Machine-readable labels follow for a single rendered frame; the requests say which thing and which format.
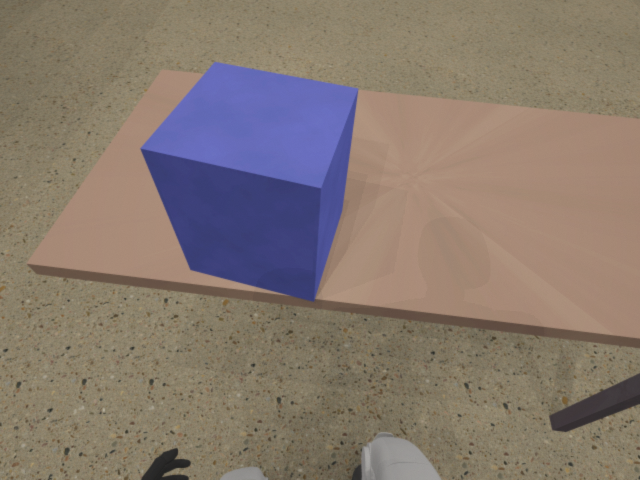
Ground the right robot thigh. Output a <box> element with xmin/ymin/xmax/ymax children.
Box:
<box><xmin>361</xmin><ymin>437</ymin><xmax>441</xmax><ymax>480</ymax></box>

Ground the carton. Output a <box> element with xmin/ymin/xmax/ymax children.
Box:
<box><xmin>140</xmin><ymin>62</ymin><xmax>358</xmax><ymax>302</ymax></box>

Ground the table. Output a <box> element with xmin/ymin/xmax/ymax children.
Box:
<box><xmin>26</xmin><ymin>69</ymin><xmax>640</xmax><ymax>432</ymax></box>

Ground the robot left hand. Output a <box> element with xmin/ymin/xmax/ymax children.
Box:
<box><xmin>141</xmin><ymin>448</ymin><xmax>191</xmax><ymax>480</ymax></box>

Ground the right robot shin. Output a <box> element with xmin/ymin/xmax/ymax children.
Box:
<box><xmin>373</xmin><ymin>432</ymin><xmax>393</xmax><ymax>441</ymax></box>

